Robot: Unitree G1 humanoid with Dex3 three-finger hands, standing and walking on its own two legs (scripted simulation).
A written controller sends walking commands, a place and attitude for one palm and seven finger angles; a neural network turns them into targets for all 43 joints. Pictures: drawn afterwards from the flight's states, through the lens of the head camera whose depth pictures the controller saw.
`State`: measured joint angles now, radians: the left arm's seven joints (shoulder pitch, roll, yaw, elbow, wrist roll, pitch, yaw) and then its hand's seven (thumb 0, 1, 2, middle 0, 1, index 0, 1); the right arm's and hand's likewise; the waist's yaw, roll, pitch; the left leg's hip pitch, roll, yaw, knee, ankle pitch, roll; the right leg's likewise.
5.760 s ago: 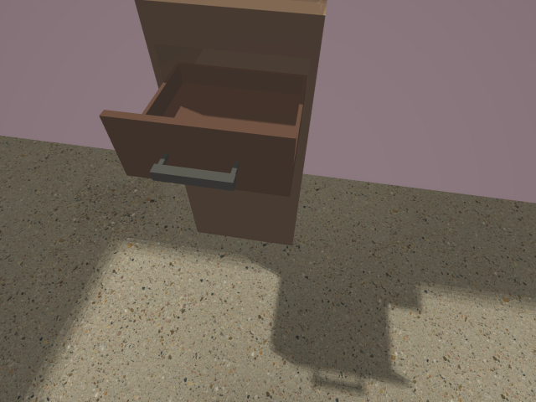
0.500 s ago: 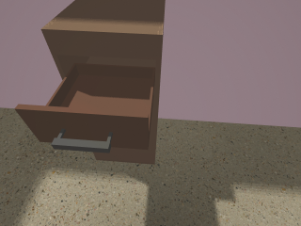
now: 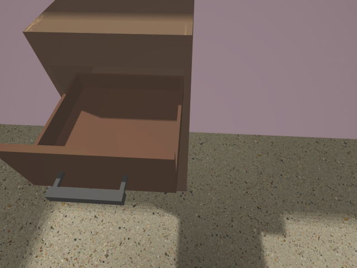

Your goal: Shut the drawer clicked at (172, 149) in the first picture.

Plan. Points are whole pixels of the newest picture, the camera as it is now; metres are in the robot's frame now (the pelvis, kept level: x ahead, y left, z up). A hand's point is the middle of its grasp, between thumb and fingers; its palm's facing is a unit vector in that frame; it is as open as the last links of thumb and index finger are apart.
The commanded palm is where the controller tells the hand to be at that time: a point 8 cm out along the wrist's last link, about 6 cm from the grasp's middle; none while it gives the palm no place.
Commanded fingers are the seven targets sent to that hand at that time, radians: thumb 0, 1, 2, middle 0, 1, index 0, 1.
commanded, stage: come to a stop and stand still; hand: left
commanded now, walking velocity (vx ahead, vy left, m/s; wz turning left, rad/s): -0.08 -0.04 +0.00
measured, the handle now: (89, 186) +0.28 +0.23 +0.01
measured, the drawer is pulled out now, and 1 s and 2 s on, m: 0.30 0.30 0.30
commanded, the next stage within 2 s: look again from close up in 1.52 s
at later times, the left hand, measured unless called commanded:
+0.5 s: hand out of the picture -0.01 +0.18 -0.16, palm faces +0.06 -0.98 -0.20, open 7.3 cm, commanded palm none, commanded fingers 0.00 0.90 0.90 -0.20 -0.30 -0.20 -0.30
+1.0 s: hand out of the picture -0.07 +0.18 -0.17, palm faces +0.06 -0.99 -0.13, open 7.4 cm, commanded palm none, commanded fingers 0.00 0.90 0.90 -0.20 -0.30 -0.20 -0.30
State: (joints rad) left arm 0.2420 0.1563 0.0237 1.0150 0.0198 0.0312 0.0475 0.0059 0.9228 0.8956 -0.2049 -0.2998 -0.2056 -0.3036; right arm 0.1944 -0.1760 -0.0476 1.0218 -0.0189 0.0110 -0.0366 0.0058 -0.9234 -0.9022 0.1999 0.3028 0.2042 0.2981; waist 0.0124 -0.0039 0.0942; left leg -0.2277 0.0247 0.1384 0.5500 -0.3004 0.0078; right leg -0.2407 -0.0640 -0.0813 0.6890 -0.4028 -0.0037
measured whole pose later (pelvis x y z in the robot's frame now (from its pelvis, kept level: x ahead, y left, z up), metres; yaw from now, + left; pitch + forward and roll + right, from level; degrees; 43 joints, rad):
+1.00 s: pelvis -0.03 +0.03 +0.01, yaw +2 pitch -1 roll -1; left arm 0.36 0.13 -0.03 1.10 0.02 -0.01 0.03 0.00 0.91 0.90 -0.20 -0.30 -0.20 -0.30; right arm 0.31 -0.12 0.01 1.12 -0.01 -0.01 -0.02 0.01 -0.91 -0.90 0.20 0.30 0.21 0.30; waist 0.01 -0.02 0.02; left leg -0.24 -0.04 0.08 0.43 -0.19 0.07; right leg -0.19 -0.04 -0.07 0.43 -0.23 0.02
